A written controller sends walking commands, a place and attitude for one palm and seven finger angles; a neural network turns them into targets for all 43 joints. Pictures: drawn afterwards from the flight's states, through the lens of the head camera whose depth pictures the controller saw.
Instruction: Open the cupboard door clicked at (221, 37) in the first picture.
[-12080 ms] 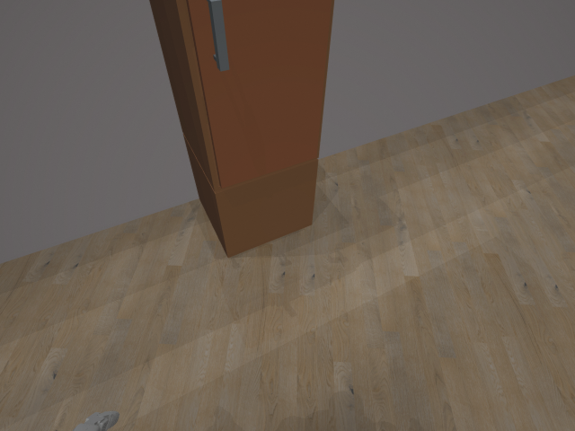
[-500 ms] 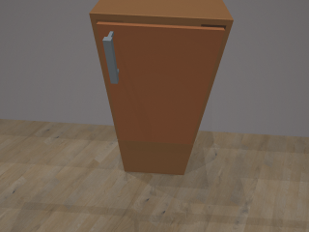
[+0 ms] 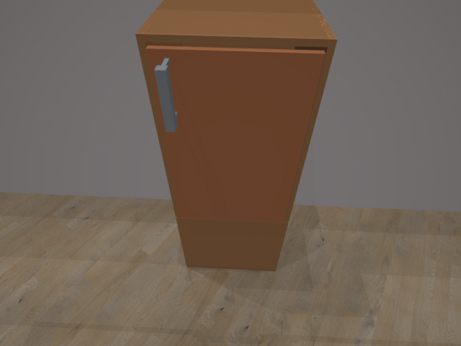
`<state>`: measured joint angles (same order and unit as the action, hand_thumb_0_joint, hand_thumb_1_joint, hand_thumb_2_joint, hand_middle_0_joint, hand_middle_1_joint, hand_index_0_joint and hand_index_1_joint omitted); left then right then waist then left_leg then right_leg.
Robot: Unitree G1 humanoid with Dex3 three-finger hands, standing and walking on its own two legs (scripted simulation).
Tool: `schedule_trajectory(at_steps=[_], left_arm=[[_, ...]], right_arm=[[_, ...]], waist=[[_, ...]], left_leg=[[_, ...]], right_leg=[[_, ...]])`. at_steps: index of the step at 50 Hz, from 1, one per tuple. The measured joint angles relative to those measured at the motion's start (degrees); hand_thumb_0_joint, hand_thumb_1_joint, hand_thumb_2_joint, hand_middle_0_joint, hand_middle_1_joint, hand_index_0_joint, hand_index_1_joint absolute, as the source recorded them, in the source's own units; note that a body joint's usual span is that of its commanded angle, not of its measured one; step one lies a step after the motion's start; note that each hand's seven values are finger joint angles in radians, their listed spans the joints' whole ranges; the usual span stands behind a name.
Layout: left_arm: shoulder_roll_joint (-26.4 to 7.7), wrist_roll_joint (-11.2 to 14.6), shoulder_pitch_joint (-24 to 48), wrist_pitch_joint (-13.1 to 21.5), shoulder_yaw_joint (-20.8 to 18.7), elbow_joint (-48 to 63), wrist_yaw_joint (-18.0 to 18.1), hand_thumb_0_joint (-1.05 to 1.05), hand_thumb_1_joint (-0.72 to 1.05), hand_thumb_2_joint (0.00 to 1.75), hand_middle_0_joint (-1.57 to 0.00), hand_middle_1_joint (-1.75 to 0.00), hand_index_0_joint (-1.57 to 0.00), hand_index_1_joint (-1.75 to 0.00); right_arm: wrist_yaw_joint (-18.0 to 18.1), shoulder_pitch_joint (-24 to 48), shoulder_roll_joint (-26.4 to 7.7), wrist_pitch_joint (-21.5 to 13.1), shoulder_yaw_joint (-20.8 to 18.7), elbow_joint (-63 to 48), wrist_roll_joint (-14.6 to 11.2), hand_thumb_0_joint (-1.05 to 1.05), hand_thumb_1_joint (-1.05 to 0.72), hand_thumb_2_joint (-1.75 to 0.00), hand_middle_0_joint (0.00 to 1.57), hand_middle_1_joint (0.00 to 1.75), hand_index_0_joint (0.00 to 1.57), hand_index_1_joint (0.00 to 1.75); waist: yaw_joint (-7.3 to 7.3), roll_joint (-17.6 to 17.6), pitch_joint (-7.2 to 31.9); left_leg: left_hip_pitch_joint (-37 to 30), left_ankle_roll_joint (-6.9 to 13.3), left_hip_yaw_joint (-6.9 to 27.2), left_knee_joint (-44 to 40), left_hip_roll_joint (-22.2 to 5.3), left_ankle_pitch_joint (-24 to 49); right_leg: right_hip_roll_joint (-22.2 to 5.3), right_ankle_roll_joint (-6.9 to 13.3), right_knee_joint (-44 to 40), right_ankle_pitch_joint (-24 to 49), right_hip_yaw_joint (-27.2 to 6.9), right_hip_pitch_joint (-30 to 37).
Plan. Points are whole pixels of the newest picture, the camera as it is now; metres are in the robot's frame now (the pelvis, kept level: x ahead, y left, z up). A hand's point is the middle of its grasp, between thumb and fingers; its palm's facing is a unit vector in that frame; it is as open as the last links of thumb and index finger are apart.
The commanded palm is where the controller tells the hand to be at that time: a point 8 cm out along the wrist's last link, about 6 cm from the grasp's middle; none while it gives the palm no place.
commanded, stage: look again from close up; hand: left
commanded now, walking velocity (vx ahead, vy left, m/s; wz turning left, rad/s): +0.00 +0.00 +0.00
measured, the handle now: (168, 95) +0.58 +0.17 +0.16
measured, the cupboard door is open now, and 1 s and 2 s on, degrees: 0 0 0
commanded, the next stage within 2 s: shuffle to correct the standing spot in 0.26 s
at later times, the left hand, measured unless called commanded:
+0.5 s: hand out of the picture -0.01 +0.21 -0.17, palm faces -0.01 -0.98 -0.22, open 7.4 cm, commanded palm none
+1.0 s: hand out of the picture -0.03 +0.13 -0.18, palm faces +0.05 -0.99 -0.10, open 7.4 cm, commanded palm none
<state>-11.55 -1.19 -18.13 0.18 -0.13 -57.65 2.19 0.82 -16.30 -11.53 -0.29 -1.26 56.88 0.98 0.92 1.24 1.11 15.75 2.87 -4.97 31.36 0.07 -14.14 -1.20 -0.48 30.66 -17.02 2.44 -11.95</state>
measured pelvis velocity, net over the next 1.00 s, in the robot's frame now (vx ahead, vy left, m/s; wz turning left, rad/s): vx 0.04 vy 0.00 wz -0.03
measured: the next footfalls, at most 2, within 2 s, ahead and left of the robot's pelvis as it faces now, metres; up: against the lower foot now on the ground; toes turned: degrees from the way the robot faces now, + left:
none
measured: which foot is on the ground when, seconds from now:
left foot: down 0.00-1.00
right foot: down 0.00-1.00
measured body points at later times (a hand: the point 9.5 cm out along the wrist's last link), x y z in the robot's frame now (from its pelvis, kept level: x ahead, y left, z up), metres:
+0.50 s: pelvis -0.02 +0.01 +0.01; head -0.03 +0.03 +0.46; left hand -0.01 +0.26 -0.15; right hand +0.01 -0.24 -0.14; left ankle +0.03 +0.09 -0.73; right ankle -0.01 -0.13 -0.73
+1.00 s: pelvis +0.04 +0.00 +0.00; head +0.04 +0.02 +0.45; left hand -0.03 +0.19 -0.17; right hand +0.03 -0.22 -0.15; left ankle +0.03 +0.09 -0.73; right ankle -0.01 -0.13 -0.73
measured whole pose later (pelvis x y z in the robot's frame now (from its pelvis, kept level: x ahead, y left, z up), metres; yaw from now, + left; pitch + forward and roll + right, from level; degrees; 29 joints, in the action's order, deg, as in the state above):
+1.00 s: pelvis +0.04 +0.00 +0.00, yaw -2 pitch +0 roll -1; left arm -5.4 -1.1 -25.7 -0.2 -0.4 -64.3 1.9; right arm 2.2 -18.2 -6.7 -0.9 -0.9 64.2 0.5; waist -0.4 -1.5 0.7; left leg 13.3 2.0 -6.1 32.2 -1.6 -18.6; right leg -0.4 -0.7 28.5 -19.4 2.5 -8.7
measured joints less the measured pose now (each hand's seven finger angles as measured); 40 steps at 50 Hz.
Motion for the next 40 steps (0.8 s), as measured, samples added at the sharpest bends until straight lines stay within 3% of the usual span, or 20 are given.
schedule_trajectory(at_steps=[21, 32, 40], left_arm=[[-1.6, -0.2, 2.0, -0.4, 0.8, -0.1, -0.8, 0.01, 0.91, 0.9, -0.2, -0.3, -0.2, -0.29], [1.8, -0.7, -4.7, -1.7, 0.4, -3.7, -1.5, 0.01, 0.91, 0.9, -0.2, -0.3, -0.2, -0.29], [4.3, -0.6, -8.3, -1.3, -0.2, -4.5, -1.7, 0.01, 0.91, 0.9, -0.2, -0.3, -0.2, -0.29]], right_arm=[[-1.1, 3.1, -2.0, 0.5, 0.4, 2.3, -0.1, 0.0, -0.9, -0.9, 0.2, 0.3, 0.2, 0.3], [-0.5, -0.9, 1.3, 1.5, 0.2, 5.1, 0.0, 0.0, -0.9, -0.9, 0.2, 0.3, 0.2, 0.3], [0.0, -2.8, 3.0, 1.4, -0.5, 5.9, -0.2, 0.0, -0.9, -0.9, 0.21, 0.3, 0.2, 0.3]], waist=[[-0.42, -1.7, -1.3], [-0.75, -1.7, -0.6], [-1.14, -0.5, -0.5]], left_leg=[[-1.5, 0.9, -0.5, -6.3, 0.9, 5.0], [-1.8, 1.1, -1.4, -5.0, 0.5, 3.2], [-0.8, -0.2, -1.1, -0.9, -1.1, -1.3]], right_leg=[[-0.6, -1.1, -6.0, 5.2, -0.4, 1.3], [-0.8, 0.1, -3.2, 0.7, -0.5, 0.7], [0.3, 0.2, -2.7, 1.2, 0.2, 1.0]])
